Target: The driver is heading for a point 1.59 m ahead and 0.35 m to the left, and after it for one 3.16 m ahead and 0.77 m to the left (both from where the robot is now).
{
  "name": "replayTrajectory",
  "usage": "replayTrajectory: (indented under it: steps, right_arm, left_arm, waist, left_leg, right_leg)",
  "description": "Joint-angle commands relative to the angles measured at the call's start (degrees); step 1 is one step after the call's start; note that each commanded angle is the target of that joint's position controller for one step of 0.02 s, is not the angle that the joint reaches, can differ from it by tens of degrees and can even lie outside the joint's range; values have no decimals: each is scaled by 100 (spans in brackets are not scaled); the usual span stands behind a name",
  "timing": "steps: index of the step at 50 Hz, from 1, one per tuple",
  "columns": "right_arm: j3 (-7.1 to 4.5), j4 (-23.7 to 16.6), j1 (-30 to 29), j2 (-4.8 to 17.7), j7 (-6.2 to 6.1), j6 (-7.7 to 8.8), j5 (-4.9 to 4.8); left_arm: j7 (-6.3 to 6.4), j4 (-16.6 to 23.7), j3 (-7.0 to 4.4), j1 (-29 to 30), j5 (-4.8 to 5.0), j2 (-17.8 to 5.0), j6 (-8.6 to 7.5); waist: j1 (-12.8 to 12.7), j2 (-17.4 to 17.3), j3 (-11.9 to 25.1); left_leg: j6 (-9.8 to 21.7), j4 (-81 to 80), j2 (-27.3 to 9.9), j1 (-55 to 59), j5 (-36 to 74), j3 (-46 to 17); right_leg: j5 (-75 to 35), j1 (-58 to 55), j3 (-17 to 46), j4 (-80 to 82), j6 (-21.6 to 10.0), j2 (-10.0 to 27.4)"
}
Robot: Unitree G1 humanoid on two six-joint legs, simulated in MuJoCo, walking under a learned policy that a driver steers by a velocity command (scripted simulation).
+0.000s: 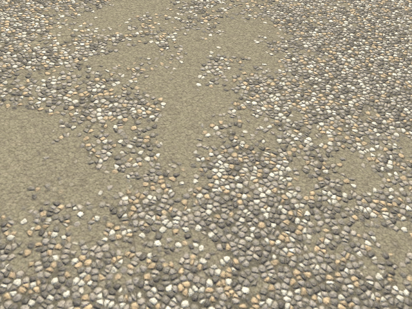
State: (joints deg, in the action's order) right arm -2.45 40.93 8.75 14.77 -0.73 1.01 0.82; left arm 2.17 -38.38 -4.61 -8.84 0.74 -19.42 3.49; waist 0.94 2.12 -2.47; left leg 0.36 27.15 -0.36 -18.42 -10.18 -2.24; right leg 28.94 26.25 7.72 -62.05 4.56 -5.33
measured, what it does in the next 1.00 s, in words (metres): steps on the spot, turning left: right foot, then right foot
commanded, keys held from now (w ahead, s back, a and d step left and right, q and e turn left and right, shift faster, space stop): no key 0.10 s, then q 0.76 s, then no key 0.14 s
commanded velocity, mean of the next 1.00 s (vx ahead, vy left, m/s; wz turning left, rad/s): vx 0.01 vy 0.00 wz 0.32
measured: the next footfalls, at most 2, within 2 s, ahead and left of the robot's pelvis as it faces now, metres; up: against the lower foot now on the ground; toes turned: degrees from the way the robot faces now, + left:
right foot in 0.16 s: +0.03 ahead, -0.14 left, +0.00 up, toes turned +3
right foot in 0.86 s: +0.10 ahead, -0.13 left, +0.00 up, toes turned +27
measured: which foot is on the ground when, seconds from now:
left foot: down 0.00-0.86, up 0.88-1.00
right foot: up 0.00-0.14, down 0.16-0.46, up 0.48-0.84, down 0.86-1.00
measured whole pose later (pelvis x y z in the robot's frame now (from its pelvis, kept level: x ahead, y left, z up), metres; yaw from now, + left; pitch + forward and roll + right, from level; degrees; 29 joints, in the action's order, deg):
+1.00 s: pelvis +0.01 -0.04 +0.00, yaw +25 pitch +1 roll +0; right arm -5.4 38.7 9.3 20.2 -1.7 -2.9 -0.6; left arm 1.1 -40.6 -3.9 -11.2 -0.7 -15.3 -0.9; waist -0.4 -2.9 -2.3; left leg -3.2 61.0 6.3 -27.9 -26.6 -9.5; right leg 13.5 13.6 1.7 -26.3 -0.8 -0.7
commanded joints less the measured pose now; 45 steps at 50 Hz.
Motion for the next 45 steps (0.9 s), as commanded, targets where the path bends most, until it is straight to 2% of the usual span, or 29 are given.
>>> replayTrajectory:
  steps: [1,2,4,5,7,8,9,10,11,12,14,16,19,21,22,23,24,25,26,27,28,30,34,38,41,42,43,44,45]
  right_arm:
    - [-171,-320,-289,748,-33,-18,-2]
    - [-187,-287,-241,798,-34,-40,-15]
    - [-223,-206,-63,938,-28,-81,-49]
    - [-220,-178,-57,964,-23,-95,-77]
    - [-109,-47,35,736,22,-77,-142]
    - [-77,29,241,700,65,-16,-121]
    - [-31,-6,315,582,141,65,16]
    - [-22,-98,145,482,123,84,-57]
    - [-77,-83,-144,765,94,60,-39]
    - [-132,-129,-315,850,65,29,-68]
    - [-173,-130,-131,864,11,-72,-97]
    - [-193,-172,-5,783,37,-107,-143]
    - [-217,-230,70,666,136,-136,-163]
    - [-245,-199,250,688,204,-148,-165]
    - [-325,-233,285,948,197,-151,-137]
    - [-493,-276,372,1576,161,-142,-116]
    - [-456,-246,909,1498,177,-96,-8]
    - [-375,-260,904,1378,176,-1,52]
    - [-379,-342,573,1339,147,48,-11]
    - [-380,-396,294,1324,107,38,-109]
    - [-346,-435,124,1232,41,1,-162]
    - [-335,-470,79,1202,-30,-113,-159]
    - [-395,-535,109,1274,-124,-221,-162]
    - [-439,-639,-54,1334,-91,-303,-154]
    - [-438,-710,-253,1291,-79,-363,-233]
    - [-422,-733,-310,1234,-95,-382,-275]
    - [-376,-740,-160,1059,-108,-380,-257]
    - [-284,-732,147,716,-94,-364,-173]
    - [-420,-830,72,1111,-105,-293,-148]
  left_arm:
    - [-9,272,0,-238,-1,-81,-30]
    - [-29,288,36,-149,-19,-25,-40]
    - [-67,261,26,-89,-2,-112,-53]
    - [-84,202,12,-165,0,-149,-59]
    - [-118,-2,38,-404,-80,-24,-81]
    - [-96,22,6,-424,-158,-275,-90]
    - [-39,65,-78,-498,-231,-714,-80]
    - [-78,-69,-79,-336,-257,-635,-96]
    - [-103,57,-21,-13,-246,-362,-154]
    - [-80,16,-63,-54,-242,-440,-189]
    - [-25,-36,-136,-172,-166,-612,-263]
    - [53,-17,-134,-211,-133,-532,-283]
    - [143,62,-161,-49,-56,-535,-283]
    - [166,69,-202,53,16,-598,-234]
    - [161,35,-214,-143,-7,-549,-232]
    - [159,258,-156,-106,-152,-308,-245]
    - [169,420,-83,491,-186,-176,-261]
    - [133,396,-106,326,-113,-210,-270]
    - [108,279,-124,183,-51,-251,-254]
    - [115,225,-156,120,-61,-325,-250]
    - [141,187,-188,129,-92,-395,-252]
    - [114,168,-147,60,-70,-218,-274]
    - [55,202,-79,215,-40,-97,-337]
    - [-46,202,-115,162,1,-229,-422]
    - [-131,128,-153,-123,12,-249,-516]
    - [-142,59,-179,-303,-1,-261,-542]
    - [-121,43,-251,-443,-61,-514,-541]
    - [-80,152,-300,-285,-172,-918,-493]
    - [-135,191,-300,-203,-391,-968,-509]
  waist:
    - [-156,-1258,797]
    - [-81,-1353,841]
    - [59,-1462,875]
    - [28,-1436,856]
    - [-153,-1216,678]
    - [-89,-917,709]
    - [65,31,807]
    - [114,924,711]
    - [12,666,368]
    - [-77,706,195]
    - [-95,861,52]
    - [-95,939,84]
    - [-79,786,174]
    - [23,488,285]
    - [-51,-56,352]
    - [-209,-1468,419]
    - [363,-1863,643]
    - [269,-1282,881]
    - [99,-821,828]
    - [-5,-557,683]
    - [-51,-557,699]
    - [-97,-801,725]
    - [25,-973,759]
    - [57,-1213,680]
    - [-111,-1204,682]
    - [-233,-1144,685]
    - [-194,-776,789]
    - [98,652,766]
    - [46,1284,516]
  left_leg:
    - [1074,-633,-1030,941,2246,-866]
    - [1100,-626,-1047,957,2157,-857]
    - [1184,-605,-1161,1047,1894,-1016]
    - [1169,-565,-1168,1003,1683,-1051]
    - [862,-526,-942,445,1046,-1011]
    - [514,-482,-830,-50,567,-962]
    - [175,32,-385,-438,-175,-541]
    - [-74,36,-90,-23,-873,-81]
    - [-202,245,-68,87,-599,-62]
    - [-195,464,51,-177,-390,22]
    - [-144,824,22,-395,-376,52]
    - [-51,1350,-11,-564,-784,133]
    - [85,1555,-100,-746,-1469,262]
    - [229,671,-34,-157,-515,338]
    - [402,149,-182,272,902,-167]
    - [1104,-286,-1097,819,2169,-1923]
    - [1952,-776,-1827,1481,2887,-3145]
    - [2020,-735,-1928,1639,2868,-2964]
    - [1771,-609,-1679,1553,2652,-2492]
    - [1517,-591,-1479,1433,2417,-2175]
    - [1347,-617,-1310,1325,2198,-1965]
    - [1251,-678,-989,1090,1996,-1721]
    - [1233,-690,-874,1069,1219,-1881]
    - [1220,-711,-845,706,740,-2362]
    - [1035,-492,-708,631,744,-2648]
    - [855,-331,-539,452,561,-2593]
    - [558,124,-257,-2,-216,-2328]
    - [176,1430,528,-799,-1781,-1272]
    - [-80,2709,759,-1316,-2765,-781]
  right_leg:
    - [-143,-246,-346,969,147,286]
    - [-178,-501,-436,1462,125,371]
    - [-489,-823,-554,2229,58,422]
    - [-802,-1031,-606,2703,-9,420]
    - [-1902,-1950,-637,4265,-272,393]
    - [-2372,-2557,-262,4214,-466,751]
    - [-3235,-2826,356,3978,-764,1507]
    - [-2153,-1712,458,4143,-1170,1732]
    - [-1459,-1423,357,4328,-1147,1522]
    - [-1274,-1452,309,4349,-1055,1446]
    - [-1728,-1451,373,4303,-1131,1669]
    - [-2613,-1522,426,4122,-1315,1957]
    - [-3714,-1781,427,3755,-1497,2298]
    - [-3637,-1589,9,3328,-1219,2065]
    - [-2878,-1294,-429,2738,-882,1651]
    - [-1554,-282,-1264,1495,-256,687]
    - [987,686,-728,220,-105,151]
    - [1135,843,-204,-600,-142,334]
    - [765,888,-159,-845,-158,449]
    - [322,993,-159,-623,-143,543]
    - [-40,853,-135,-361,-108,632]
    - [-432,490,-295,61,18,486]
    - [-687,123,-283,1367,107,373]
    - [-752,-456,-279,2219,34,248]
    - [-1249,-990,-344,3332,-131,202]
    - [-1782,-1412,-405,4000,-228,255]
    - [-2050,-1999,47,4271,-459,881]
    - [-2639,-2326,1365,4561,-1051,2111]
    - [-3009,-1653,2340,4711,-1924,2804]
